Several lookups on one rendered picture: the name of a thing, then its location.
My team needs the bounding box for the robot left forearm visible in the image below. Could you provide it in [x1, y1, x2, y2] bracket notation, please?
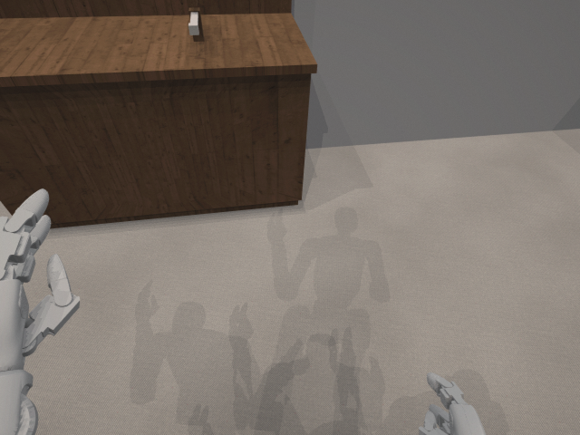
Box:
[0, 370, 38, 435]

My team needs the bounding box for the counter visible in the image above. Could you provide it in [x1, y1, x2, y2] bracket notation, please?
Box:
[0, 0, 317, 228]

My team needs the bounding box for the left robot hand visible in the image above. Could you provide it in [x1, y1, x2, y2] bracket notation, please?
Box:
[0, 188, 80, 372]

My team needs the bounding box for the right robot hand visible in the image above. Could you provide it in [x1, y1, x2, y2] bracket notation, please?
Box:
[419, 372, 486, 435]

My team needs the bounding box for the tap lever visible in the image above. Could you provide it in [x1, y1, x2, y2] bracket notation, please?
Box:
[188, 12, 199, 35]

